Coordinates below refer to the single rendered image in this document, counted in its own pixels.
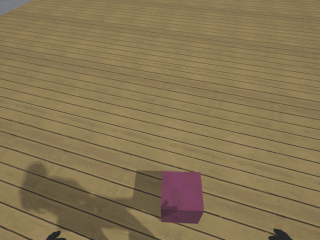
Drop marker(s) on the left robot hand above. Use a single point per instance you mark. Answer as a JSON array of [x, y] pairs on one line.
[[54, 236]]

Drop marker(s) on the carton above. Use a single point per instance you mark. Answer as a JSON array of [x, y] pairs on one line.
[[181, 197]]

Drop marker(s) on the right robot hand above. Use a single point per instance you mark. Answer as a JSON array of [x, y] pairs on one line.
[[281, 235]]

